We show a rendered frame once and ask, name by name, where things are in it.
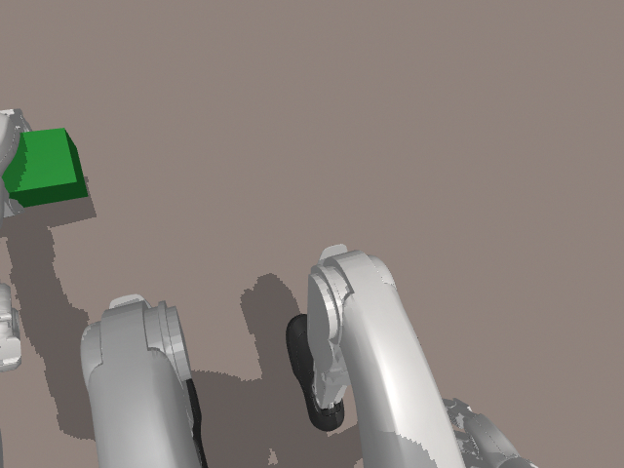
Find left robot hand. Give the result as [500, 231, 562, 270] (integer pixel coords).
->
[0, 108, 32, 218]

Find carton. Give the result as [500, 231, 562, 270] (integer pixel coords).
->
[2, 128, 89, 208]

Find right robot hand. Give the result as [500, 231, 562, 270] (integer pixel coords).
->
[443, 398, 521, 468]

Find right robot foot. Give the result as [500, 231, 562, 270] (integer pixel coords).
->
[286, 314, 344, 432]

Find left robot foot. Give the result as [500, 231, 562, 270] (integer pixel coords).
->
[186, 378, 208, 468]

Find left robot arm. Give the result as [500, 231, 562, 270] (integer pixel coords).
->
[0, 176, 21, 468]

